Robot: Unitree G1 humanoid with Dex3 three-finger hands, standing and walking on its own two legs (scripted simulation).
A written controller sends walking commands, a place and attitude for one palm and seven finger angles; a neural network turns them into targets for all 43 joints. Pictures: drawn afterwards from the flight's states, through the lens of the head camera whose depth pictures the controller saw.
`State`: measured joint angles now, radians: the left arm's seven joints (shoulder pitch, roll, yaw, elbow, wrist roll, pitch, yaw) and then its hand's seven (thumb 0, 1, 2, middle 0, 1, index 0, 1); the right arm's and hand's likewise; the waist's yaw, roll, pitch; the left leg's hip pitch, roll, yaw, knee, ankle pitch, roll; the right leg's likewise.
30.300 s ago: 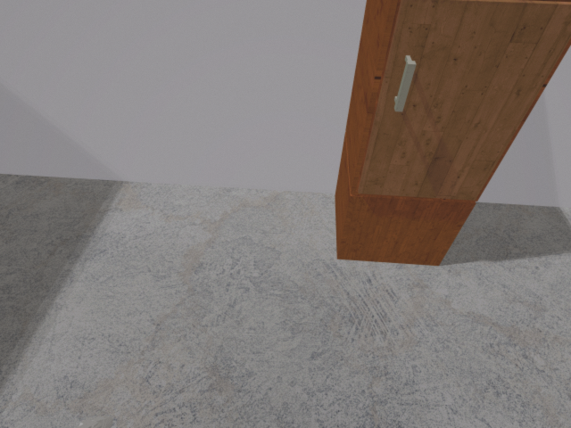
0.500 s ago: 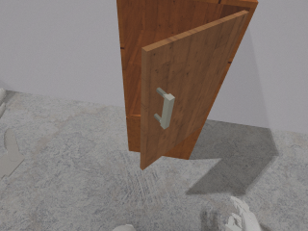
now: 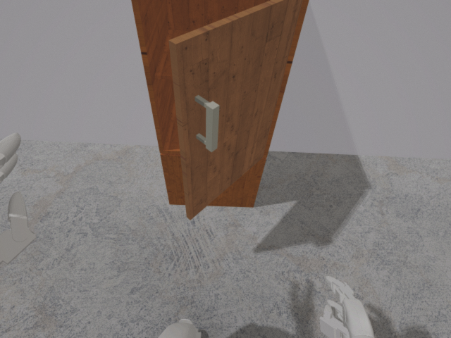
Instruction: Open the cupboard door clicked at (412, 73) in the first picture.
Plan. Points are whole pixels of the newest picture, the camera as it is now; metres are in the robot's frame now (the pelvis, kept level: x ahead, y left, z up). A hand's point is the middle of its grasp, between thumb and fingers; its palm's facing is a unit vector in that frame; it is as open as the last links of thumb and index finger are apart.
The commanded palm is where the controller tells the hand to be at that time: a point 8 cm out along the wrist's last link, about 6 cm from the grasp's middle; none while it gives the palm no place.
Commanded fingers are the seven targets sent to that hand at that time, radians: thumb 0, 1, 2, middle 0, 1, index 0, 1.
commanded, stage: stop stepping back and stand still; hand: left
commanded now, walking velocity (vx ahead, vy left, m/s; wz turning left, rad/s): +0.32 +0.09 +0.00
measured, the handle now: (206, 124) +0.52 +0.09 +0.07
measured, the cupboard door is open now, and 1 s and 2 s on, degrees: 48 48 48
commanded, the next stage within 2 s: let the arm hang, fingers relaxed in 0.88 s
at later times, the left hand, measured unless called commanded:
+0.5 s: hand out of the picture +0.12 +0.28 +0.16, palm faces +0.50 -0.76 -0.40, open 7.4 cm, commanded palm +0.06 +0.31 +0.18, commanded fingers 0.00 0.90 0.90 -0.20 -0.30 -0.20 -0.30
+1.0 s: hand out of the picture +0.09 +0.28 +0.15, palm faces +0.44 -0.78 -0.45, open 7.4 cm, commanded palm none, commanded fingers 0.00 0.90 0.90 -0.20 -0.30 -0.20 -0.30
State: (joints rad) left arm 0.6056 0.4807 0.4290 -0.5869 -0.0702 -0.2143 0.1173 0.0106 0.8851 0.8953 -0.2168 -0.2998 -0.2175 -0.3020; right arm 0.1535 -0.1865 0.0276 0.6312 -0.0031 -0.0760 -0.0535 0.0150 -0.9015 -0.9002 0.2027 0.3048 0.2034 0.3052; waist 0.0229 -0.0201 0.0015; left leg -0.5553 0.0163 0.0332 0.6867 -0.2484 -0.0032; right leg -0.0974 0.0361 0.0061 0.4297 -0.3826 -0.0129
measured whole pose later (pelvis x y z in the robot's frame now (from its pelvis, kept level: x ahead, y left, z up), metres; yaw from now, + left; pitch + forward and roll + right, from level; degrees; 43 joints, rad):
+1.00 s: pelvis -0.09 +0.01 +0.01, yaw +3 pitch -1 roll -2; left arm 0.51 0.38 0.36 -0.37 -0.01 -0.21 0.12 0.01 0.89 0.90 -0.21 -0.30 -0.21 -0.30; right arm 0.22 -0.22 0.02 0.68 0.00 -0.17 -0.07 0.02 -0.90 -0.90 0.20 0.30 0.20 0.30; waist 0.02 0.03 0.00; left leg -0.30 -0.01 -0.04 0.44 -0.11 0.02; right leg -0.15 0.03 -0.04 0.39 -0.21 -0.01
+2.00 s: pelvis -0.07 -0.01 +0.01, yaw +5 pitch -2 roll +0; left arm 0.23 0.15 0.02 1.12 0.01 -0.01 0.02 0.00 0.91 0.90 -0.20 -0.30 -0.20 -0.30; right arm 0.25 -0.16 -0.01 1.13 -0.03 0.02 -0.03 0.01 -0.91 -0.90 0.20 0.30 0.20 0.30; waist -0.01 0.02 0.04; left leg -0.27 -0.03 -0.07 0.45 -0.15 0.00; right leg -0.13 0.01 -0.07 0.46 -0.29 -0.03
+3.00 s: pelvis -0.05 -0.02 +0.00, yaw -1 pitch -2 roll +0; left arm 0.28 0.15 0.07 1.10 0.01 0.04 0.02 0.00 0.90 0.90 -0.21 -0.30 -0.21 -0.30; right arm 0.21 -0.16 -0.03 1.09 -0.02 0.04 -0.06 0.01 -0.91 -0.90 0.20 0.30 0.20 0.30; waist 0.01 0.01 0.07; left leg -0.25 0.04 0.02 0.54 -0.26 -0.02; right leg -0.13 0.07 0.02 0.50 -0.34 -0.06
